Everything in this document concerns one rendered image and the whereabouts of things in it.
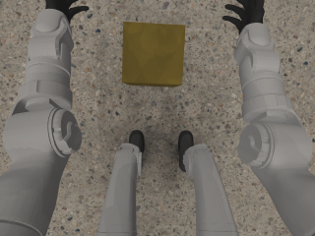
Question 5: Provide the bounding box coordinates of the right robot hand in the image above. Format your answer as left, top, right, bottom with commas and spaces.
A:
222, 0, 265, 34

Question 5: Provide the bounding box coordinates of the left robot hand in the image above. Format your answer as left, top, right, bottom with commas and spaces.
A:
45, 0, 89, 24

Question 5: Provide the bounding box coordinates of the robot left forearm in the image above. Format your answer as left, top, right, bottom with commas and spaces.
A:
2, 9, 74, 155

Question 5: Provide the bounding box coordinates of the left robot shin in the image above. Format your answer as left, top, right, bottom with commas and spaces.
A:
114, 143, 141, 160

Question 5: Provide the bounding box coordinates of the right robot foot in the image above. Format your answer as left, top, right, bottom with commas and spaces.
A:
178, 130, 194, 172

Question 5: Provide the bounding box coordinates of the right robot upper arm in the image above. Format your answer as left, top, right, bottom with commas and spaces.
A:
237, 121, 315, 236

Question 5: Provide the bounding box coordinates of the left robot upper arm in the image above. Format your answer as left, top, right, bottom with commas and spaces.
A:
0, 107, 83, 236

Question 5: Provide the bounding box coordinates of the carton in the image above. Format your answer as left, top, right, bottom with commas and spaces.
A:
122, 22, 186, 88

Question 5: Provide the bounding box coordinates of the robot right forearm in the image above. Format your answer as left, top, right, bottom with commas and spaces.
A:
233, 23, 313, 153

